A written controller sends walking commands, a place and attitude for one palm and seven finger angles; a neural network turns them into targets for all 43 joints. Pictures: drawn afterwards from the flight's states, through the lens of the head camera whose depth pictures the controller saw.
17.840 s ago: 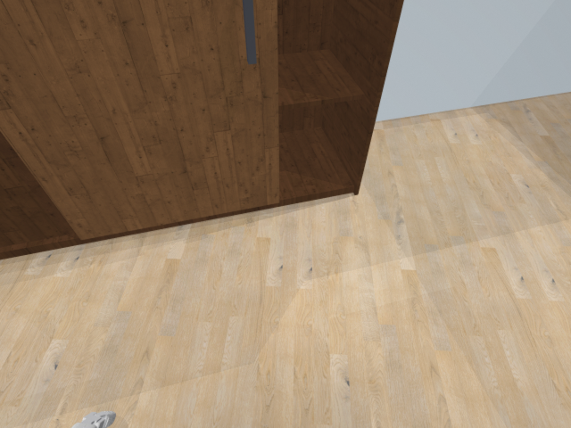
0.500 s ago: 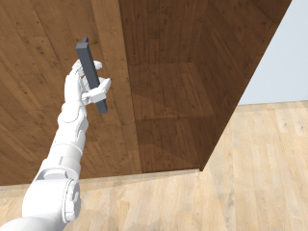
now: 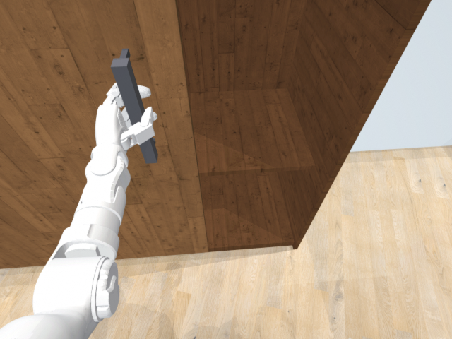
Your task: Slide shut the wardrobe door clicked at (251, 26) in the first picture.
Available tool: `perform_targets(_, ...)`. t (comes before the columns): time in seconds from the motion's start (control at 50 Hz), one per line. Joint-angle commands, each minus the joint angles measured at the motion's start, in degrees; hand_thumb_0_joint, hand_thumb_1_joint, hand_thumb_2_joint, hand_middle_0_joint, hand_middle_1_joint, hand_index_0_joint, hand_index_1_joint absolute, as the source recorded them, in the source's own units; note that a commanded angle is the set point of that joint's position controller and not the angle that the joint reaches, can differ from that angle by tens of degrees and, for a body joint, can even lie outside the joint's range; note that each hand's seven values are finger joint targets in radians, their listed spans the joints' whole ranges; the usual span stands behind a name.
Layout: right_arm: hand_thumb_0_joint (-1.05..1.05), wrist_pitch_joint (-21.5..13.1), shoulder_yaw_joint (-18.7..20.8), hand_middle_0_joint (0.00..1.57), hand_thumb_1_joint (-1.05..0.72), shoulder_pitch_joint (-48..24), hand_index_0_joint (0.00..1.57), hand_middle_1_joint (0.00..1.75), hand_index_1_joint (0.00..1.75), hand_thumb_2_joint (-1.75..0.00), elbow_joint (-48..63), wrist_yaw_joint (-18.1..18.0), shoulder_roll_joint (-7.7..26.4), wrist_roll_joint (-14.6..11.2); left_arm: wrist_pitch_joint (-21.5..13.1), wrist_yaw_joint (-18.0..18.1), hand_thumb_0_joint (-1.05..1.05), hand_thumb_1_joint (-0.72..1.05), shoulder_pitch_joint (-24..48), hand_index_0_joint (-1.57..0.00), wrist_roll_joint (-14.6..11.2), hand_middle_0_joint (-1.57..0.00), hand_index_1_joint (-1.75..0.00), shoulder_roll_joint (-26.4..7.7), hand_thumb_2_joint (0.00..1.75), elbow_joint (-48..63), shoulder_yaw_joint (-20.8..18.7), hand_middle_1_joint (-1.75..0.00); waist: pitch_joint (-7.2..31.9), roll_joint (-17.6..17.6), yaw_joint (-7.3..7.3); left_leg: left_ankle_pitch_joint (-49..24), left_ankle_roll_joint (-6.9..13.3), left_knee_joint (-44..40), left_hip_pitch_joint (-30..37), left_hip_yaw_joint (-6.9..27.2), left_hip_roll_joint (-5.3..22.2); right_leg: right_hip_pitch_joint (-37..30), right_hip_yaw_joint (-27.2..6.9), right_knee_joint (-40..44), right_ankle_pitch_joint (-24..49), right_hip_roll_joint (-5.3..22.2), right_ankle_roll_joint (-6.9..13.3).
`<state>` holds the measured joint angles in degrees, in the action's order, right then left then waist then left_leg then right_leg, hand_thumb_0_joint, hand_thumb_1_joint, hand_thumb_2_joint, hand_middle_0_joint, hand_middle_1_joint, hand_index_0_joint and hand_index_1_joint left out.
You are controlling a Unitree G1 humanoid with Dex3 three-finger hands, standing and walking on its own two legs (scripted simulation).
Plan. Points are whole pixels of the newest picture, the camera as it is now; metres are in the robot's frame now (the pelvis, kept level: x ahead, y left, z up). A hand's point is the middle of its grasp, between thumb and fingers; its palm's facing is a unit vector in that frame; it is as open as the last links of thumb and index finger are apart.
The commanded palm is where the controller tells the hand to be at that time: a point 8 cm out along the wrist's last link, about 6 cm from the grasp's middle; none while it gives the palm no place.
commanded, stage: grip the handle and tug to test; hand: left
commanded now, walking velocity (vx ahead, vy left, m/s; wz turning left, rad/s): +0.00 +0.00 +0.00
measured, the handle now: (140, 112) +0.51 +0.17 +0.12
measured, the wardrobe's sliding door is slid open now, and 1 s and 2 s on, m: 0.39 0.39 0.37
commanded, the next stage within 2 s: tug the door sideways, standing still in 0.34 s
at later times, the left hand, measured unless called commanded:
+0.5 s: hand (147, 126) +0.45 +0.15 +0.13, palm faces +0.09 -1.00 +0.00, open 6.0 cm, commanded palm +0.42 +0.19 +0.13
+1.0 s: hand (150, 125) +0.45 +0.14 +0.13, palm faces +0.17 -0.98 -0.02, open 6.0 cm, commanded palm +0.43 +0.13 +0.13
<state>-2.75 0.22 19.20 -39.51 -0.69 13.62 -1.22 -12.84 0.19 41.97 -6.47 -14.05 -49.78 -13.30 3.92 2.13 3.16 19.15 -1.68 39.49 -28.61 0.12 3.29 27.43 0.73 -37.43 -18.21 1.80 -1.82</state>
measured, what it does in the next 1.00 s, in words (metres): stands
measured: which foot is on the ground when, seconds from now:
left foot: down 0.00-1.00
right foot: down 0.00-1.00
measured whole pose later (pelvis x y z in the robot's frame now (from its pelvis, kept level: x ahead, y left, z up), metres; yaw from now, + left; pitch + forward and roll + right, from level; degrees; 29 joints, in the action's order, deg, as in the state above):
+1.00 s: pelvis +0.02 +0.00 +0.00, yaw +2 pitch +8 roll -1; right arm -4.3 0.5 18.1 -40.6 0.3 12.4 -0.6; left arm -7.1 8.0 38.8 -6.9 -8.7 -40.6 -5.7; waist 3.9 2.9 0.4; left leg 20.5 -1.6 39.2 -26.5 2.1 2.2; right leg 23.8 2.9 -36.3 -19.9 2.8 -2.1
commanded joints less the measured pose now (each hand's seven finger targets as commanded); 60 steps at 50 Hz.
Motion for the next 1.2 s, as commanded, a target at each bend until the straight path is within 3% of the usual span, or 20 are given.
perform_targets(0.0,0.00,-2.40,2.64,0.20,-0.90,1.49,0.20,0.30,0.30,-0.90,6.27,-0.42,7.35,-0.14,-3.96,-1.32,0.00,0.90,23.56,-0.45,-0.07,-0.45,-1.40,-5.59,0.90,14.93,1.95,-1.40,20.12,-1.72,1.65,-14.91,2.35,-3.94,12.22,-1.67,-2.63,-6.69,2.18,3.55,17.82,-3.59,2.49)
perform_targets(0.12,0.00,-2.42,2.59,0.20,-0.90,0.59,0.20,0.30,0.30,-0.90,7.56,-0.34,7.20,-0.30,-3.02,-1.73,0.00,0.90,18.44,-0.45,-0.48,-0.45,-1.40,-5.74,0.90,19.53,1.68,-1.40,20.22,-1.16,0.42,-16.76,2.36,-4.38,12.21,-2.12,-2.56,-9.04,2.27,3.34,20.30,-3.60,2.65)
perform_targets(0.22,0.00,-2.58,2.81,0.20,-0.90,-0.21,0.20,0.30,0.30,-0.90,9.01,-0.11,7.07,-0.38,-1.39,-1.96,0.00,0.90,8.77,-0.45,-1.39,-0.45,-1.40,-6.03,0.90,24.43,0.11,-1.40,21.01,-2.39,-1.36,-21.00,2.38,-4.70,12.55,-2.94,-2.40,-12.71,2.40,3.25,25.22,-3.62,2.59)
perform_targets(0.24,0.00,-2.67,2.73,0.20,-0.90,-0.64,0.20,0.30,0.30,-0.90,9.49,-0.01,6.99,-0.27,-1.17,-1.98,0.00,0.90,6.74,-0.45,-1.44,-0.45,-1.40,-5.78,0.90,26.39,0.18,-1.40,21.29,-0.49,-1.95,-22.84,2.34,-4.65,13.18,-3.09,-2.49,-13.56,2.44,3.10,26.46,-3.50,2.76)
perform_targets(0.28,0.00,-2.83,2.84,0.20,-0.90,-0.98,0.20,0.30,0.30,-0.90,10.06,0.15,6.82,-0.44,-0.36,-2.08,0.00,0.90,3.04,-0.45,-2.02,-0.45,-1.40,-5.72,0.90,29.63,-0.29,-1.40,21.26,-2.46,-2.21,-25.24,2.39,-4.82,13.39,-3.53,-2.34,-15.12,2.64,3.12,29.69,-3.56,2.52)
perform_targets(0.3,0.00,-2.82,2.80,0.20,-0.90,-1.39,0.20,0.30,0.30,-0.90,10.45,0.23,6.68,-0.50,0.16,-2.19,0.00,0.90,0.45,-0.45,-2.01,-0.45,-1.40,-5.83,0.90,31.03,-0.55,-1.40,21.06,-0.88,-2.87,-26.63,2.25,-4.94,13.50,-3.77,-2.29,-15.62,2.60,3.00,30.61,-3.45,2.60)
perform_targets(0.34,0.00,-2.94,2.75,0.20,-0.90,-1.81,0.20,0.30,0.30,-0.90,10.69,0.29,6.50,-0.58,1.22,-2.09,0.00,0.90,-0.30,-0.45,-1.97,-0.45,-1.40,-3.73,0.90,33.64,1.48,-1.40,19.61,0.01,-2.16,-29.00,2.28,-4.67,14.48,-3.83,-2.19,-15.17,2.75,3.29,31.85,-3.30,2.44)
perform_targets(0.36,0.00,-2.94,2.84,0.20,-0.90,-1.62,0.20,0.30,0.30,-0.90,10.53,0.32,6.57,-0.60,1.85,-1.85,0.00,0.90,-1.20,-0.45,-2.14,-0.45,-1.40,-4.55,0.90,34.00,0.61,-1.40,18.81,-1.78,-2.14,-29.41,2.23,-5.02,14.47,-3.53,-1.90,-14.98,2.92,3.47,31.99,-3.51,2.32)
perform_targets(0.42,0.00,-2.99,3.06,0.20,-0.90,-1.91,0.20,0.30,0.30,-0.90,11.15,0.43,6.30,-0.55,3.42,-1.49,0.00,0.90,-3.33,-0.45,-2.08,-0.45,-1.40,-3.21,0.90,38.67,1.60,-1.40,20.36,-0.51,-2.38,-34.17,2.08,-4.82,16.70,-3.59,-1.69,-15.69,2.93,3.41,34.60,-3.31,2.15)
perform_targets(0.46,0.00,-2.21,3.01,0.20,-0.90,-1.02,0.20,0.30,0.30,-0.90,9.59,-0.20,7.14,-0.17,4.35,-0.69,0.00,0.90,3.42,-0.45,-0.89,-0.45,-1.40,-9.09,0.90,37.17,-1.74,-1.40,19.41,-0.99,-1.13,-34.31,2.22,-4.61,16.55,-3.37,-1.82,-15.19,2.53,3.50,35.80,-3.25,2.03)
perform_targets(0.5,0.00,-2.06,2.98,0.20,-0.90,-0.96,0.20,0.30,0.30,-0.90,8.92,-0.50,6.43,-0.16,5.35,-0.68,0.00,0.90,8.08,-0.45,-1.03,-0.45,-1.40,-3.91,0.90,36.20,2.37,-1.40,18.61,-1.29,0.65,-34.56,2.19,-4.15,17.72,-3.20,-1.83,-13.25,2.78,3.87,35.43,-3.21,1.75)
perform_targets(0.54,0.00,-1.86,2.84,0.20,-0.90,-0.51,0.20,0.30,0.30,-0.90,7.59,-0.76,6.38,0.02,6.07,0.12,0.00,0.90,13.13,-0.45,-0.74,-0.45,-1.40,-1.71,0.90,34.29,4.54,-1.40,17.51,-0.21,1.82,-34.01,2.11,-3.57,18.14,-2.72,-1.98,-11.20,2.91,4.15,33.86,-3.16,1.85)
perform_targets(0.58,0.00,-1.82,3.09,0.20,-0.90,-0.15,0.20,0.30,0.30,-0.90,6.84,-0.60,6.15,0.25,6.27,0.65,0.00,0.90,13.84,-0.45,-0.35,-0.45,-1.40,0.27,0.90,33.45,5.98,-1.40,20.05,1.64,1.81,-36.31,1.94,-2.97,20.42,-2.15,-1.93,-10.09,3.00,3.68,33.79,-3.10,1.94)
perform_targets(0.66,0.00,-1.88,3.14,0.20,-0.90,-0.28,0.20,0.30,0.30,-0.90,6.18,-0.33,6.01,0.47,5.73,1.26,0.00,0.90,15.59,-0.45,0.30,-0.45,-1.40,4.59,0.90,30.75,9.82,-1.40,20.78,-0.90,2.46,-33.88,1.90,-2.67,20.19,-1.38,-2.14,-9.14,3.43,3.47,31.70,-3.17,2.06)
perform_targets(0.84,0.00,-2.86,2.66,0.20,-0.90,-0.89,0.20,0.30,0.30,-0.90,5.41,0.17,5.78,0.61,2.13,1.99,0.00,0.90,23.96,-0.45,1.03,-0.45,-1.40,10.73,0.90,25.84,15.96,-1.40,18.76,0.12,3.66,-24.18,1.77,-3.06,19.04,-0.11,-2.47,-5.24,3.64,3.56,22.95,-3.37,2.73)
perform_targets(0.88,0.00,-3.28,2.64,0.20,-0.90,-0.75,0.20,0.30,0.30,-0.90,5.19,0.18,5.80,0.49,1.62,2.14,0.00,0.90,24.92,-0.45,0.97,-0.45,-1.40,11.99,0.90,23.92,17.12,-1.40,18.23,-1.26,3.97,-21.87,1.74,-3.27,18.43,0.29,-2.39,-4.28,3.80,3.46,21.04,-3.62,2.76)
perform_targets(0.96,0.00,-4.47,2.61,0.20,-0.90,-0.05,0.20,0.30,0.30,-0.90,4.39,0.48,5.71,0.57,0.41,2.76,0.00,0.90,27.76,-0.45,1.15,-0.45,-1.40,14.83,0.90,22.99,19.77,-1.40,18.53,0.09,4.74,-19.62,1.60,-3.34,19.15,1.01,-2.35,-2.18,3.90,3.58,17.92,-3.66,2.83)
perform_targets(1.02,0.00,-5.19,2.60,0.20,-0.90,0.54,0.20,0.30,0.30,-0.90,3.62,0.52,5.90,0.66,-0.13,3.27,0.00,0.90,28.60,-0.45,1.29,-0.45,-1.40,14.93,0.90,21.35,19.78,-1.40,18.60,0.85,4.48,-18.94,1.39,-3.47,19.07,1.29,-2.43,-1.49,4.00,3.41,16.78,-3.65,3.01)
perform_targets(1.14,0.00,-6.20,2.73,0.20,-0.90,1.41,0.20,0.30,0.30,-0.90,2.46,0.60,6.23,0.74,-1.03,3.49,0.00,0.90,29.42,-0.45,1.10,-0.45,-1.40,14.86,0.90,18.85,19.57,-1.40,17.78,-1.90,4.74,-17.15,1.60,-3.99,17.48,1.36,-2.50,-1.97,4.12,3.84,15.62,-3.70,2.89)
perform_targets(1.18,0.00,-6.50,2.65,0.20,-0.90,1.63,0.20,0.30,0.30,-0.90,2.27,0.71,6.12,0.71,-1.30,3.65,0.00,0.90,30.60,-0.45,1.07,-0.45,-1.40,15.27,0.90,19.01,19.80,-1.40,17.92,-0.12,4.80,-17.06,1.49,-3.97,18.00,1.35,-2.60,-1.12,4.12,3.67,15.43,-3.74,2.93)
